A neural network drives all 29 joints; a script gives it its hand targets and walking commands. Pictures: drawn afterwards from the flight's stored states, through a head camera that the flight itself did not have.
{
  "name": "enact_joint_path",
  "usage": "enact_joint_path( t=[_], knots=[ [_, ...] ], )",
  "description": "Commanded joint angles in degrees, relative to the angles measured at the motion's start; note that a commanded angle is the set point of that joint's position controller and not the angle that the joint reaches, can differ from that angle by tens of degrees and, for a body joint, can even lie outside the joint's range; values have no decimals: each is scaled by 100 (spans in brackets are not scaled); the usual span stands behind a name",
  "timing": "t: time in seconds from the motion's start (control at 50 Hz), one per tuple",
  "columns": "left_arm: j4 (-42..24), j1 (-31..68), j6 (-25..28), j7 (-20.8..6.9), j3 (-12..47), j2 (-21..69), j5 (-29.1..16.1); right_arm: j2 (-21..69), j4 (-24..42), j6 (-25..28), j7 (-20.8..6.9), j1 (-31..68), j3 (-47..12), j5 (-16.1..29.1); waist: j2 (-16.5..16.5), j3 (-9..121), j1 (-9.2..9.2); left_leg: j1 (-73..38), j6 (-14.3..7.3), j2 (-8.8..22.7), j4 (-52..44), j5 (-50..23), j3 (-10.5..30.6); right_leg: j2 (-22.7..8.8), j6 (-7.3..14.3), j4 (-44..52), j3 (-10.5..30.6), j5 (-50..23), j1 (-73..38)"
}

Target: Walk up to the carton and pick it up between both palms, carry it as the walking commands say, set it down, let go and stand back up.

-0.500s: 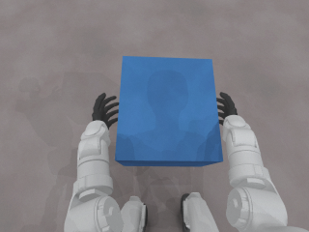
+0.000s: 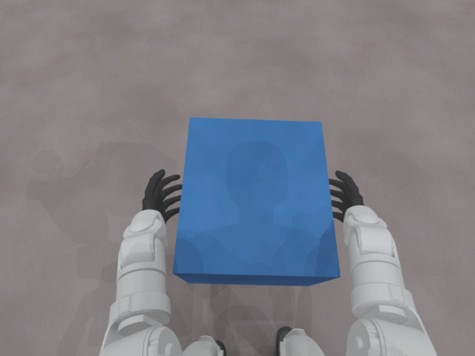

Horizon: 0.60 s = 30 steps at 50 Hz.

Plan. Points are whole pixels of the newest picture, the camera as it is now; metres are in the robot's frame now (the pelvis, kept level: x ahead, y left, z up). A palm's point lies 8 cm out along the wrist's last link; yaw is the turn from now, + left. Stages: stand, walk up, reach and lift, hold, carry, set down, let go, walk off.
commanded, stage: reach and lift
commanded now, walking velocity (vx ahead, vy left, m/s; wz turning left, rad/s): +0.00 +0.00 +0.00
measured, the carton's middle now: (252, 205) +0.40 +0.00 -0.09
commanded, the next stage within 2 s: none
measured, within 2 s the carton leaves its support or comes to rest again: neither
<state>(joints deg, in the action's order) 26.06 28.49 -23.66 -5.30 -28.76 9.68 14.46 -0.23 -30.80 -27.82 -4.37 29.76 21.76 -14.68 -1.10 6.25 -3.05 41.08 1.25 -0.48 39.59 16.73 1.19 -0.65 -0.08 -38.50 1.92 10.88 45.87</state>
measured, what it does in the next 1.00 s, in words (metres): stands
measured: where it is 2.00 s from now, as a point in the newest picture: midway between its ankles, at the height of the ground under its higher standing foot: outside the picture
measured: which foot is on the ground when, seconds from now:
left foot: down 0.00-1.00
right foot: down 0.00-1.00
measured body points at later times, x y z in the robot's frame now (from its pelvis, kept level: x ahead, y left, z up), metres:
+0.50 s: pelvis +0.02 +0.01 +0.03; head +0.01 -0.01 +0.48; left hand +0.33 +0.18 +0.05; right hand +0.35 -0.18 +0.04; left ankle +0.01 +0.13 -0.71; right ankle +0.07 -0.12 -0.71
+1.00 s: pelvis +0.01 +0.01 +0.04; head -0.02 +0.00 +0.48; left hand +0.32 +0.18 +0.07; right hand +0.33 -0.18 +0.06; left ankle +0.01 +0.13 -0.71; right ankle +0.07 -0.12 -0.71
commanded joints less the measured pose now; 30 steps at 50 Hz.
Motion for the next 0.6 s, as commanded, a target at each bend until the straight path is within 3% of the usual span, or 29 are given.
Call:
enact_joint_path(
  t=[0.0,0.24,0.58],
  knots=[
    [295,2091,-388,-1416,3589,5220,-570,5506,669,237,-1817,2975,-3142,771,335,3201,-102,-1473,-82,-571,-945,-2026,243,671,93,566,4,-1522,-3169],
    [42,1653,-662,-1219,3684,5006,-659,5371,703,-84,-1795,2410,-3223,942,210,2250,-118,-2468,-41,-480,-1762,-1986,311,645,92,1291,58,-1417,-3980],
    [-335,1841,-1295,-1147,3759,4871,-939,5328,899,-722,-1845,2441,-3367,1106,248,1159,-56,-3228,-25,-384,-2506,-1148,284,664,172,1925,23,-779,-4702]
  ],
)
